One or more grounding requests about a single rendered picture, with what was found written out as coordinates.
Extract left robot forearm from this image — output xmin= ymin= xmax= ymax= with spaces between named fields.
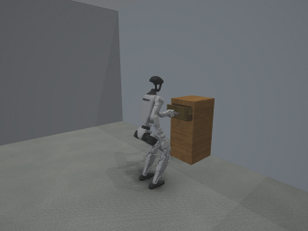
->
xmin=158 ymin=112 xmax=167 ymax=117

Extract right robot hand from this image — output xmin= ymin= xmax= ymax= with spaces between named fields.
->
xmin=161 ymin=139 xmax=171 ymax=156

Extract drawer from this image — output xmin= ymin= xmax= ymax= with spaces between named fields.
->
xmin=167 ymin=104 xmax=193 ymax=122

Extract robot torso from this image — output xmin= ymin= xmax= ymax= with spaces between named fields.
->
xmin=137 ymin=93 xmax=159 ymax=141

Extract right robot foot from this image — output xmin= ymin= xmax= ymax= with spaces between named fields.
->
xmin=148 ymin=180 xmax=165 ymax=190

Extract left robot hand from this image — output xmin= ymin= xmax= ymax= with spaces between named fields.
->
xmin=167 ymin=110 xmax=174 ymax=117

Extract right robot upper arm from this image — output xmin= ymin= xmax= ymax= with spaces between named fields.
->
xmin=150 ymin=95 xmax=165 ymax=122

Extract cabinet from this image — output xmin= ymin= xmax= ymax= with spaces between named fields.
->
xmin=169 ymin=95 xmax=215 ymax=165

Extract right robot forearm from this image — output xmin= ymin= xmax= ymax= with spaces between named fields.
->
xmin=153 ymin=115 xmax=166 ymax=141

